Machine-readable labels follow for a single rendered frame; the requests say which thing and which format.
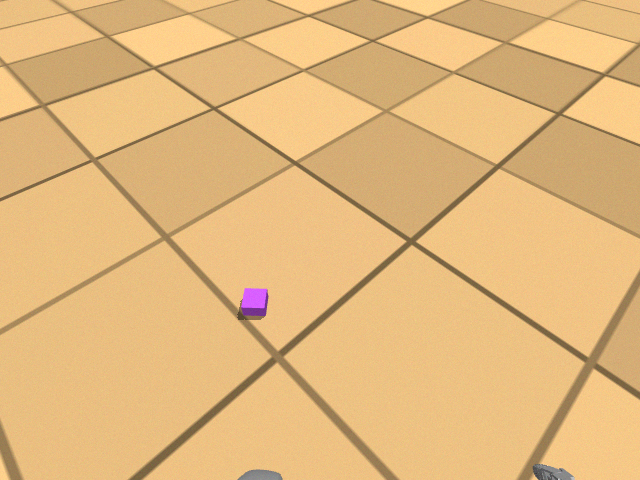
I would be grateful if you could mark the small box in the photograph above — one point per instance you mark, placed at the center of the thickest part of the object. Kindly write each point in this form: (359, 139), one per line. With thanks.
(254, 302)

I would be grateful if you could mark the right robot hand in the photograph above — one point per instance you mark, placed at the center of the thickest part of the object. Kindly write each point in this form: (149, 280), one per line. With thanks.
(544, 472)

